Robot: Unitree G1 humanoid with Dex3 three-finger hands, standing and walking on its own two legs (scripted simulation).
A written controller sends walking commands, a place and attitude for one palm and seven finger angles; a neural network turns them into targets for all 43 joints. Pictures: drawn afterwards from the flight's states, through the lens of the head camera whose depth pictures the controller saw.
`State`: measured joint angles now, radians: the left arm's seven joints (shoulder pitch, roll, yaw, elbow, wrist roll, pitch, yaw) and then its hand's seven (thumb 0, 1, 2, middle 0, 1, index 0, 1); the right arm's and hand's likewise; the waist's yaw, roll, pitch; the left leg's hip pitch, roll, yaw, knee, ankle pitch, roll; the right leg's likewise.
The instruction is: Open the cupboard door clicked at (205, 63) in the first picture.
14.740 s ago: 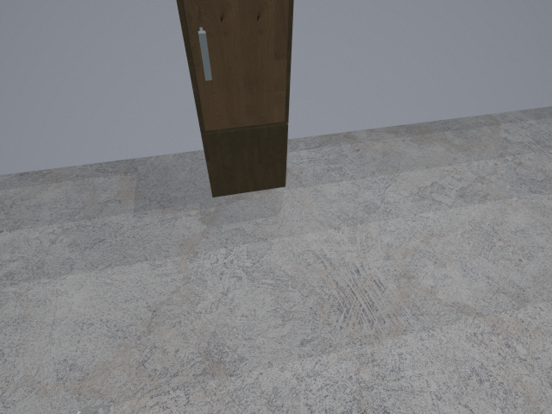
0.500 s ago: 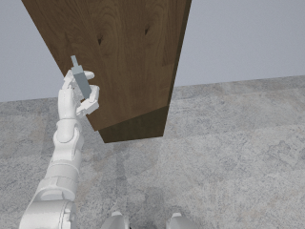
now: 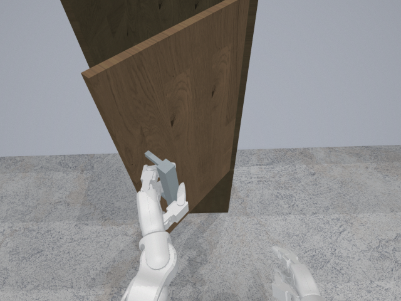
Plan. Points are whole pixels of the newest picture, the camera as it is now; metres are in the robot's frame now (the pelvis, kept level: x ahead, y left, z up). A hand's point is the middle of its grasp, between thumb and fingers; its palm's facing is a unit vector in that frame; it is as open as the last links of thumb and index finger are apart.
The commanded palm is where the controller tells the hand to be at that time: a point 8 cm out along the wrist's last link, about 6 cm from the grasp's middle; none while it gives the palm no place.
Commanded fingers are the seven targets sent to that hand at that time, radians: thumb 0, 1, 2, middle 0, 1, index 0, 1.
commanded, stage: open thumb and fingers to let go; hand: left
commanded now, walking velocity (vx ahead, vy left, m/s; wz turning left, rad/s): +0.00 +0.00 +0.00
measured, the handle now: (163, 182) +0.35 +0.08 +0.04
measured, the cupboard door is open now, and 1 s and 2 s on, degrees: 48 45 45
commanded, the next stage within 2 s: slide the hand sideways off the handle in 0.90 s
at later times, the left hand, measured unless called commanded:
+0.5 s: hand (181, 201) +0.31 +0.05 +0.04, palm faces +0.39 -0.92 -0.04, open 10.9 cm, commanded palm +0.26 +0.10 +0.03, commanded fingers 0.00 -0.50 0.30 -0.30 -1.20 -0.30 -1.20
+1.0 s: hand (179, 202) +0.31 +0.05 +0.03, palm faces +0.31 -0.95 -0.03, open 15.5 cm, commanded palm +0.27 +0.10 +0.03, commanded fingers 0.00 -0.50 0.30 -0.15 -0.30 -0.15 -0.30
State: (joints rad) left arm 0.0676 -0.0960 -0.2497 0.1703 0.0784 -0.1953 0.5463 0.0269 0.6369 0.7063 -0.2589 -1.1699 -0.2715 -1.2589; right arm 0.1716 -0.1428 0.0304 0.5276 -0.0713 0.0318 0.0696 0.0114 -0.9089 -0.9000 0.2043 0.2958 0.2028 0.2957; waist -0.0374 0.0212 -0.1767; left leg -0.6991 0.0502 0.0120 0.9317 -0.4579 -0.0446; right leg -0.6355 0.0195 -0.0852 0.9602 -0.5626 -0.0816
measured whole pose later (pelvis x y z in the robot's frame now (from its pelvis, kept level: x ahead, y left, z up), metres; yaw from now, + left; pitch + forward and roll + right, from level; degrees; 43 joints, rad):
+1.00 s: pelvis -0.05 +0.03 -0.02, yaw -3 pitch +15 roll +1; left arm -0.25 -0.15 -0.15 0.51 0.10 -0.32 0.68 -0.01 -0.50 0.30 -0.25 -0.51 -0.25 -0.51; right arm 0.17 -0.17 -0.01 0.64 -0.10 -0.02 0.01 0.01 -0.91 -0.90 0.20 0.30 0.20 0.30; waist -0.04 0.04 -0.16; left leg -0.86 0.01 -0.05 1.04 -0.44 -0.04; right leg -0.82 0.02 -0.04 1.07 -0.52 -0.05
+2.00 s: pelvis -0.04 +0.05 -0.03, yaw -3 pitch +13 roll -1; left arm 0.32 0.05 -0.21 -0.05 -0.02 -0.36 0.14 -0.01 -0.50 0.30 -0.15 -0.30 -0.15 -0.30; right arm 0.21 -0.20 0.02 0.43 -0.02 0.00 0.01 0.01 -0.91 -0.90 0.20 0.30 0.20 0.30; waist 0.01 0.04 -0.14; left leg -0.85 0.00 -0.04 1.12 -0.50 -0.01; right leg -0.78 0.02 -0.04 1.11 -0.56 -0.03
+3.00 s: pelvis -0.02 +0.06 +0.02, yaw -3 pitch +4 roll -1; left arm 0.58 0.30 0.08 -0.40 -0.06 -0.06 0.08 -0.01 -0.25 0.40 -0.16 -0.30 -0.17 -0.30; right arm 0.26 -0.22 0.04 0.47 0.02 -0.05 -0.11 0.02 -0.91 -0.90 0.21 0.30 0.20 0.30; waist 0.04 0.07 -0.11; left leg -0.48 0.00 -0.03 0.81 -0.41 0.01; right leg -0.40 0.02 -0.02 0.77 -0.44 -0.01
